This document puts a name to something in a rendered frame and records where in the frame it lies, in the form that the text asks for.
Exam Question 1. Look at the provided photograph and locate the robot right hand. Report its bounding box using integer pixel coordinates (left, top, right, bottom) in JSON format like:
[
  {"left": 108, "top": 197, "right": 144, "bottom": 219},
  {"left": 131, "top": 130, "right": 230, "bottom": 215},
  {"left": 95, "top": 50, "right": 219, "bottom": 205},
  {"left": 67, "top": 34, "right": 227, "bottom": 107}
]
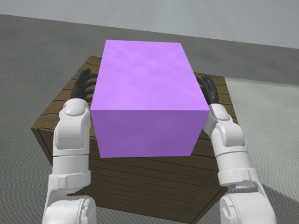
[{"left": 196, "top": 74, "right": 219, "bottom": 105}]

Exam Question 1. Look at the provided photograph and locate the right robot upper arm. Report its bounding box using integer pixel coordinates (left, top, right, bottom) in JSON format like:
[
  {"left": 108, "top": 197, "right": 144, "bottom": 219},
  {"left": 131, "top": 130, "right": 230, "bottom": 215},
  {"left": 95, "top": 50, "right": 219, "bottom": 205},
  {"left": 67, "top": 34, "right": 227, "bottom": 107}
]
[{"left": 220, "top": 192, "right": 276, "bottom": 224}]

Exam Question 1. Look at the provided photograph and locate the right robot forearm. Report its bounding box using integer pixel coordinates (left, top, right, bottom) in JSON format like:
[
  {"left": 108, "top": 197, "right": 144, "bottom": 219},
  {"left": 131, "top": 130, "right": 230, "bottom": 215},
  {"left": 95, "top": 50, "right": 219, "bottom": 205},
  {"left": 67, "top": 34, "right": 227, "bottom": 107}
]
[{"left": 203, "top": 104, "right": 277, "bottom": 224}]

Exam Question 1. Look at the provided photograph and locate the left robot forearm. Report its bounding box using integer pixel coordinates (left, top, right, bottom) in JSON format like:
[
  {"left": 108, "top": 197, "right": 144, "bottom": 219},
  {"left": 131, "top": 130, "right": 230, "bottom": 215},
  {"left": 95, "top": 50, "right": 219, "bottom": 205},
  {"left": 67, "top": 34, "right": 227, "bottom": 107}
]
[{"left": 42, "top": 98, "right": 91, "bottom": 224}]

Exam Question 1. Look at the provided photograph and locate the left robot upper arm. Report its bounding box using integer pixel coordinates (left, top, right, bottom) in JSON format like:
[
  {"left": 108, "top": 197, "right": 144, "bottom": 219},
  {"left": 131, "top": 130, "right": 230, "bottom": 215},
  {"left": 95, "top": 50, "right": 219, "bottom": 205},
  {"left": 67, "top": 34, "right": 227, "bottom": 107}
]
[{"left": 43, "top": 195, "right": 97, "bottom": 224}]

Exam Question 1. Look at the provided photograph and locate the robot left hand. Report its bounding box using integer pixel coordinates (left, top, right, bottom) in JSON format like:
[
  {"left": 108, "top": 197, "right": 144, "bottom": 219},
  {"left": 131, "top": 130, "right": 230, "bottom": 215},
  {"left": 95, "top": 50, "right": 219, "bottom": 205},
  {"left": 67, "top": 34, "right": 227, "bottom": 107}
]
[{"left": 70, "top": 68, "right": 98, "bottom": 103}]

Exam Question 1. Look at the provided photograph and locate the pedestal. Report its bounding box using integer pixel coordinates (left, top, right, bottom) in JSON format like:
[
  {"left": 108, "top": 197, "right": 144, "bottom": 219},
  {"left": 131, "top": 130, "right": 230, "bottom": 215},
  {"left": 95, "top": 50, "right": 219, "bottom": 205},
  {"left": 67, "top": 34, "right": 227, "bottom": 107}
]
[{"left": 31, "top": 56, "right": 239, "bottom": 224}]

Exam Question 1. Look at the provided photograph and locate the carton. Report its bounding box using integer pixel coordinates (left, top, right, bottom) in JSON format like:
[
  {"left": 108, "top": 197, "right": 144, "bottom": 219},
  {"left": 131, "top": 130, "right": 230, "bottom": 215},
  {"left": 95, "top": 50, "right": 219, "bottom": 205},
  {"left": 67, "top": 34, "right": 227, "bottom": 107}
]
[{"left": 90, "top": 40, "right": 210, "bottom": 158}]

